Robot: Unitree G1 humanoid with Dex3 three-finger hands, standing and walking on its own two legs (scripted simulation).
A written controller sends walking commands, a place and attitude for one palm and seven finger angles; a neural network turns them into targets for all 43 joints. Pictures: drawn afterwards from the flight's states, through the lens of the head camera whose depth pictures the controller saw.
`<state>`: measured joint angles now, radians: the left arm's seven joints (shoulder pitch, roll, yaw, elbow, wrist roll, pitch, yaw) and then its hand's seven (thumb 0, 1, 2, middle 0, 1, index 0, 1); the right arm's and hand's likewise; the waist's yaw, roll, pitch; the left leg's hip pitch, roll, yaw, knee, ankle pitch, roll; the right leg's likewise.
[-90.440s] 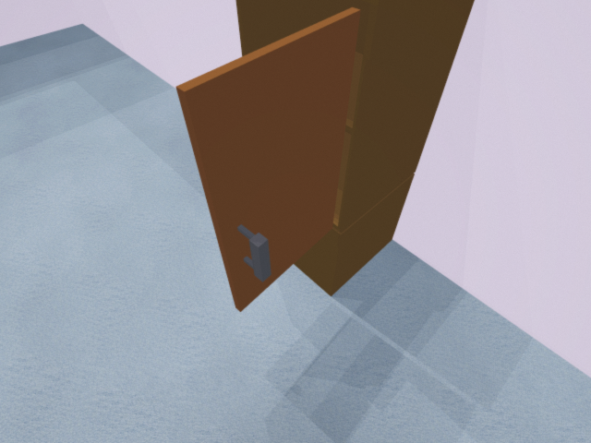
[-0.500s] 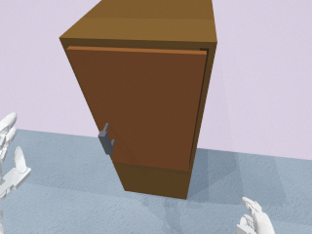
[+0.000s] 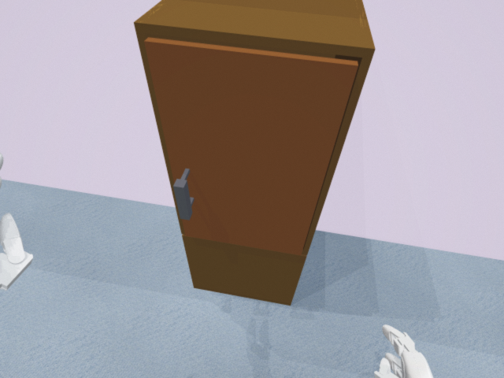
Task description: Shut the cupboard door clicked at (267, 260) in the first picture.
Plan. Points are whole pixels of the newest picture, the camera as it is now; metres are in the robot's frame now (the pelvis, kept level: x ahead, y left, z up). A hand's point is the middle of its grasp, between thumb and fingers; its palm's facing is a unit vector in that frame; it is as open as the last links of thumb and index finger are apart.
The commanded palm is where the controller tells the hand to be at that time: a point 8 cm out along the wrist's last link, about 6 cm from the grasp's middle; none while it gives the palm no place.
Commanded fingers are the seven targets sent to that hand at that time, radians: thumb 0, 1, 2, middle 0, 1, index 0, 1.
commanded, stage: step back with the hand held close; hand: left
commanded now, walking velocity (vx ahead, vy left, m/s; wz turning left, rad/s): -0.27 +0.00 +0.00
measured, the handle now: (186, 193) +0.54 +0.20 -0.09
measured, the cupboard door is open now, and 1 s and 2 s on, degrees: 0 0 0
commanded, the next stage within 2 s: stop stepping back and stand still in 0.60 s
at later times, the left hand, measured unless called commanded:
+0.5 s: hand out of the picture +0.12 +0.29 +0.18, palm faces +0.51 -0.74 -0.44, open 7.4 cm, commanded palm +0.06 +0.30 +0.19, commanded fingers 0.00 0.90 0.90 -0.20 -0.30 -0.20 -0.30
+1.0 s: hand out of the picture +0.07 +0.30 +0.17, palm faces +0.51 -0.82 -0.26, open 7.4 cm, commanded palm +0.00 +0.31 +0.19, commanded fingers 0.00 0.90 0.90 -0.20 -0.30 -0.20 -0.30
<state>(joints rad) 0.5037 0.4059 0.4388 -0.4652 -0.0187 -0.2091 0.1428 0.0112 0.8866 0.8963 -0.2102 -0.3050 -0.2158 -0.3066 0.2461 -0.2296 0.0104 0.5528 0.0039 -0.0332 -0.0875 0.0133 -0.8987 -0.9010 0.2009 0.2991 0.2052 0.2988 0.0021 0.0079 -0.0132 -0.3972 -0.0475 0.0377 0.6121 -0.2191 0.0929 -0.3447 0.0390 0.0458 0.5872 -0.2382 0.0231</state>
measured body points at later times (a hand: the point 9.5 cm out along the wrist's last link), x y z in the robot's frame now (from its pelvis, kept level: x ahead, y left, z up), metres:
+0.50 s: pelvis -0.07 +0.00 +0.00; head -0.06 +0.03 +0.44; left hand +0.09 +0.32 +0.21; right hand +0.10 -0.24 -0.07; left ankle +0.07 +0.07 -0.72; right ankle -0.17 -0.14 -0.70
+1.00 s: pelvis -0.16 +0.02 +0.00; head -0.18 +0.06 +0.44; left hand +0.03 +0.34 +0.19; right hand -0.05 -0.25 -0.08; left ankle -0.04 +0.08 -0.72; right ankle -0.24 -0.13 -0.72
